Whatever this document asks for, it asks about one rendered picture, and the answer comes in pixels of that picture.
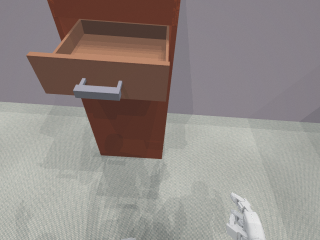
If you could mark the cabinet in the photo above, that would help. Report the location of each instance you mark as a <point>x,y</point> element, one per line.
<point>129,127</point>

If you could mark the handle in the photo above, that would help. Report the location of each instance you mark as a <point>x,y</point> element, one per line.
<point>97,92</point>

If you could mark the drawer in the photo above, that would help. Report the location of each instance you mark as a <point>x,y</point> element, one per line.
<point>106,52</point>

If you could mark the right robot hand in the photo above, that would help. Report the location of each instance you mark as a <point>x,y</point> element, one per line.
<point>249,226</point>

